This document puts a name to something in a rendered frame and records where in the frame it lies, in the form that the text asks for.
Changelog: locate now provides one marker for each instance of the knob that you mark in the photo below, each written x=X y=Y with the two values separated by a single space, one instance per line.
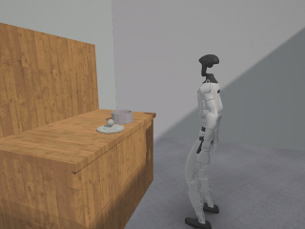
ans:
x=110 y=122

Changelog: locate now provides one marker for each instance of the right robot foot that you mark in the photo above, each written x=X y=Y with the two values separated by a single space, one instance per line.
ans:
x=213 y=209

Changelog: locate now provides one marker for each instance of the lid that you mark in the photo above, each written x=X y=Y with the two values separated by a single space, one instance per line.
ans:
x=115 y=128

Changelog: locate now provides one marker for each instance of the left robot hand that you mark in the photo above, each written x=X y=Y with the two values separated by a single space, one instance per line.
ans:
x=203 y=158

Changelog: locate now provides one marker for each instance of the robot left upper arm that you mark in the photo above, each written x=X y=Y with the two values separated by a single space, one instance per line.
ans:
x=207 y=93

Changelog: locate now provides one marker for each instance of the right robot forearm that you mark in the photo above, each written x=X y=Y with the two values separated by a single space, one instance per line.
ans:
x=219 y=116

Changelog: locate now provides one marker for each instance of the humanoid robot torso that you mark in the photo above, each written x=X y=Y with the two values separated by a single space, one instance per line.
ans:
x=202 y=110

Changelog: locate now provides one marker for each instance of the table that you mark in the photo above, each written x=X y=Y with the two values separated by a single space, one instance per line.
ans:
x=56 y=170

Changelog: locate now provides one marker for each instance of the robot right upper arm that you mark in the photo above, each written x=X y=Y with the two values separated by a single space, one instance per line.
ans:
x=220 y=107

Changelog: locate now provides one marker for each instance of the right robot hand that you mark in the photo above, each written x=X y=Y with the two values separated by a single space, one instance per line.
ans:
x=216 y=140

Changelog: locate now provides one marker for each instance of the pot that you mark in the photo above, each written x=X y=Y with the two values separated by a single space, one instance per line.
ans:
x=122 y=117

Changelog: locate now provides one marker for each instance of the left robot forearm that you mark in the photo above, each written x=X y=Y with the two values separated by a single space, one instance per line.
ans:
x=209 y=132

